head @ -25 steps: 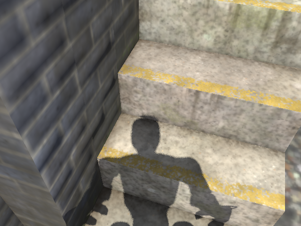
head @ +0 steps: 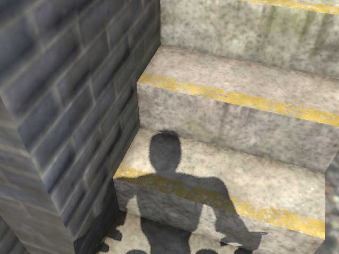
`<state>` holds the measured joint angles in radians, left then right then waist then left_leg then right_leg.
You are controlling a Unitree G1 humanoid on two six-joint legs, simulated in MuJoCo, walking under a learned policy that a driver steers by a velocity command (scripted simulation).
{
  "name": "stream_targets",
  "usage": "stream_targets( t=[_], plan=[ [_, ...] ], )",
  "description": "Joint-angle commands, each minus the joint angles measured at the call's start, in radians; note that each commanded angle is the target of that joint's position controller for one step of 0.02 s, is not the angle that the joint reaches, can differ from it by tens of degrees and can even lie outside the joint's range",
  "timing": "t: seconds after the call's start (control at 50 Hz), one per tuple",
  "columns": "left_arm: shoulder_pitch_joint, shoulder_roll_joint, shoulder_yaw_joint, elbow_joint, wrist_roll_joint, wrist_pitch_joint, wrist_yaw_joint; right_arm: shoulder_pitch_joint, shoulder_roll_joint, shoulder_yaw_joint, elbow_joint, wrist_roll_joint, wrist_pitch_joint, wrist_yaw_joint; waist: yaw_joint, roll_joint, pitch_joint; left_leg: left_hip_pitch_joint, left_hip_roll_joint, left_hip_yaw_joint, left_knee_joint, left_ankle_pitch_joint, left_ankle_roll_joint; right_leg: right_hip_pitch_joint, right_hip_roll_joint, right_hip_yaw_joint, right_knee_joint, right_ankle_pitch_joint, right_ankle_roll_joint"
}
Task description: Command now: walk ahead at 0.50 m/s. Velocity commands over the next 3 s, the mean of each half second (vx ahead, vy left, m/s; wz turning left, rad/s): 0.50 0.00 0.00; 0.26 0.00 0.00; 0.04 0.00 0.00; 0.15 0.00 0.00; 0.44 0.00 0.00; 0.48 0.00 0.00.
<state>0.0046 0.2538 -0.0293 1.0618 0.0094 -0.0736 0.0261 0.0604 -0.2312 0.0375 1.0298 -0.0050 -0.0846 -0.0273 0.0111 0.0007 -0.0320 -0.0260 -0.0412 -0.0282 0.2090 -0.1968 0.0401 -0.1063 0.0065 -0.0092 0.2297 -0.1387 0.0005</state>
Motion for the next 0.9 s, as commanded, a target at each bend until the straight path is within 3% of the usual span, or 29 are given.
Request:
stream_targets(
  t=[0.02,0.56,0.9],
  plan=[
    [-0.080,0.111,0.019,-0.056,0.000,-0.013,0.003,-0.059,-0.110,-0.021,-0.054,0.001,-0.012,-0.003,0.000,0.010,-0.069,-0.008,0.153,-0.104,-0.003,0.303,-0.021,0.052,-0.126,0.101,0.006,0.244,-0.020],
    [-0.075,0.110,0.022,-0.062,0.000,-0.011,0.005,-0.057,-0.111,-0.023,-0.059,0.001,-0.011,-0.003,0.000,0.011,-0.070,-0.001,0.152,-0.108,-0.004,0.322,-0.020,0.053,-0.127,0.098,0.006,0.248,-0.014],
    [0.004,0.120,0.037,-0.010,0.003,0.013,0.008,0.030,-0.122,-0.040,-0.015,0.003,0.013,-0.013,0.003,0.012,-0.032,-0.039,0.147,-0.105,0.057,0.307,-0.007,0.032,-0.119,0.092,0.059,0.221,-0.021]
  ],
)
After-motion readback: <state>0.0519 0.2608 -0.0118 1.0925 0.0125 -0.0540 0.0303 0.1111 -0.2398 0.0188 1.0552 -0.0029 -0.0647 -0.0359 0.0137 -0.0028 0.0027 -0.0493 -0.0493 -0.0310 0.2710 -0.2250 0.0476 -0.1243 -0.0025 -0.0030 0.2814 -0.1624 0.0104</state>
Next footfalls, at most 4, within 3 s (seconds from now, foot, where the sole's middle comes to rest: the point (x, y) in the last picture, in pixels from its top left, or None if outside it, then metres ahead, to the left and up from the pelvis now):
none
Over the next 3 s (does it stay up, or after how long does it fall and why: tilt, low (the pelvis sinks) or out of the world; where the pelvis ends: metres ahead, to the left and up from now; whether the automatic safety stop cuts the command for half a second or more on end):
stays up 0.00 0.00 0.00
